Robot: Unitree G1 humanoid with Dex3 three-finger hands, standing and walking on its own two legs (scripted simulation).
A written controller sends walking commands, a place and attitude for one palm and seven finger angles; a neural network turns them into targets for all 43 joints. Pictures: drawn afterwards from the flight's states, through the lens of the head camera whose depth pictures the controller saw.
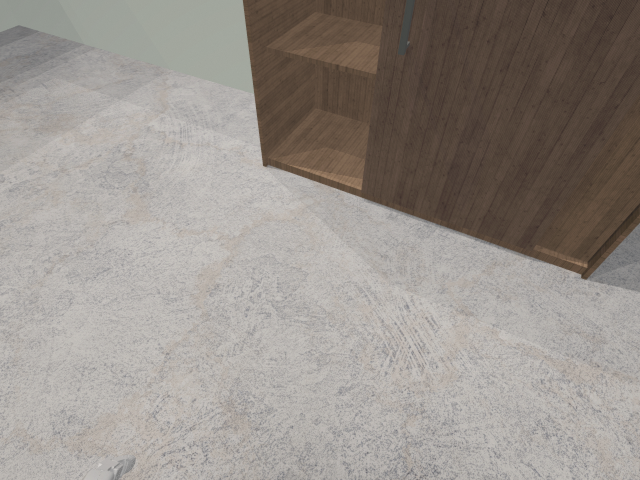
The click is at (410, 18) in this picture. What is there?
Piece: wardrobe's sliding door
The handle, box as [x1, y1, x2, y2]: [398, 0, 414, 54]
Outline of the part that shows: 414,0 406,1 398,49 399,54 403,54 409,44 407,37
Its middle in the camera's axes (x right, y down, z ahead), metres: +0.26 -0.69 +1.08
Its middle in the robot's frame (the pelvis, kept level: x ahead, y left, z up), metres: +1.31 -0.18 +0.11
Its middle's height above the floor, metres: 0.88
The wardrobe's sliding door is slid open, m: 0.51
